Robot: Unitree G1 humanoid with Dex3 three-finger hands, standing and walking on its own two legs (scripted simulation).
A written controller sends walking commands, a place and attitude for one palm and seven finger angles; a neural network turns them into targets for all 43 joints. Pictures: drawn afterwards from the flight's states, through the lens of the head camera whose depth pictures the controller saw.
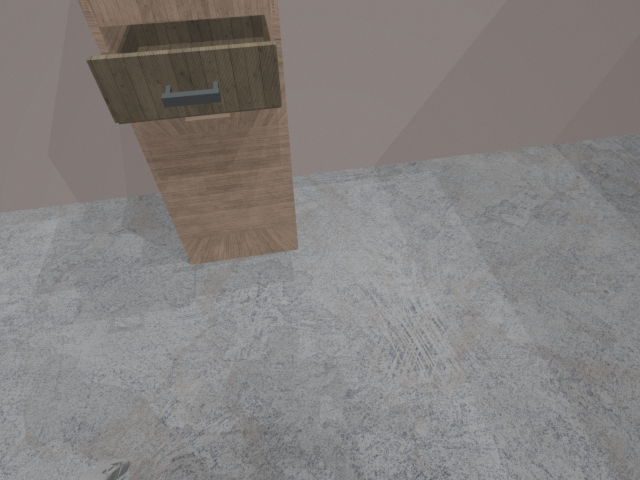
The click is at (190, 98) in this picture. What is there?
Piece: drawer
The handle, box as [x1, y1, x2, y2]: [161, 81, 220, 107]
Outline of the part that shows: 217,81 213,81 212,89 172,93 170,85 167,85 165,92 162,94 161,97 164,107 220,101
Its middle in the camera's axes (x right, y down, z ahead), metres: -0.28 -0.32 +0.84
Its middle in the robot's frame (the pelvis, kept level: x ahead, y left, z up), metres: +0.84 +0.33 +0.06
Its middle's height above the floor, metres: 0.82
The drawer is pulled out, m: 0.17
